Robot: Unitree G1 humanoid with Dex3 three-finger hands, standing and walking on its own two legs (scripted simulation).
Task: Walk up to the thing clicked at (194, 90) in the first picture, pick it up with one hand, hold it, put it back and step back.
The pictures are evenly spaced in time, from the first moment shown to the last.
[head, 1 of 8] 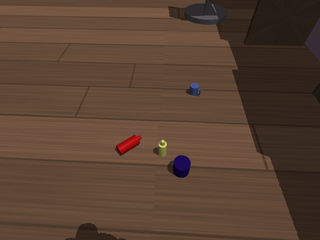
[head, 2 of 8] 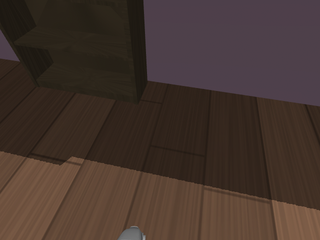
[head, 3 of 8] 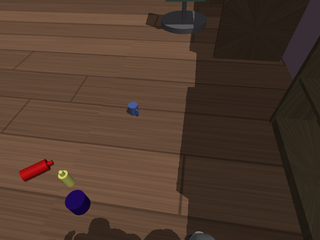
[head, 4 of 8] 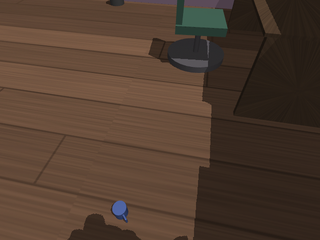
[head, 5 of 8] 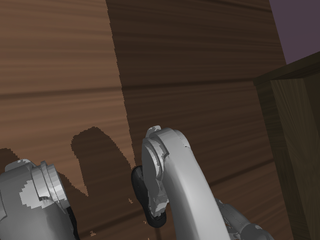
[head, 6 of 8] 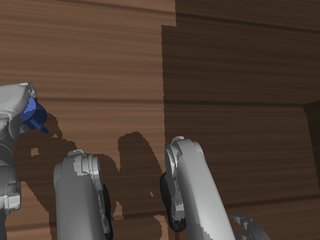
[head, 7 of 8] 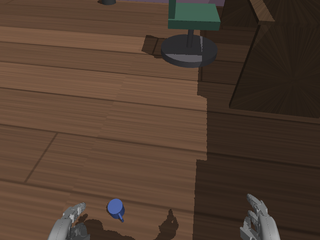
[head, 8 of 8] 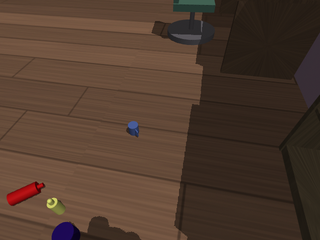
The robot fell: no
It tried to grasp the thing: yes
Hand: left
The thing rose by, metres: 0.65
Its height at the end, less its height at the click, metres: +0.00
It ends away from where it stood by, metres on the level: 0.02
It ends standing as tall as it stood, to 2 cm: yes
